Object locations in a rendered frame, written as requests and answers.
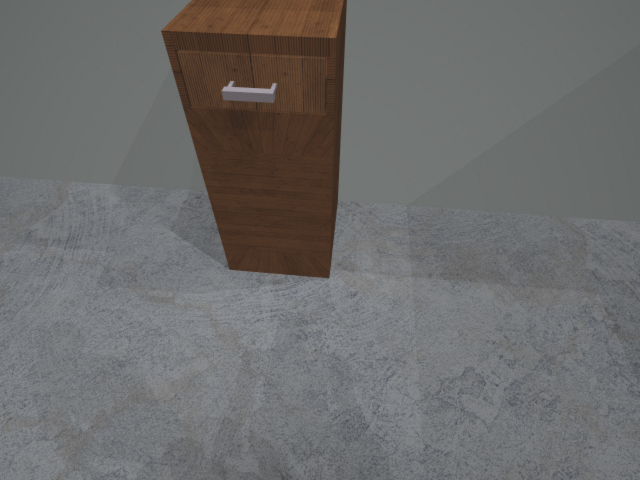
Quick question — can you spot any handle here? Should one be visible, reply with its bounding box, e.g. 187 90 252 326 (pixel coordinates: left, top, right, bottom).
222 81 277 103

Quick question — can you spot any drawer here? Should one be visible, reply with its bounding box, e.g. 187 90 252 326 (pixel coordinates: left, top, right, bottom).
177 50 327 113

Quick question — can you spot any cabinet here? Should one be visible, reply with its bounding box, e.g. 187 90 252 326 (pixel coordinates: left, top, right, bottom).
161 0 347 278

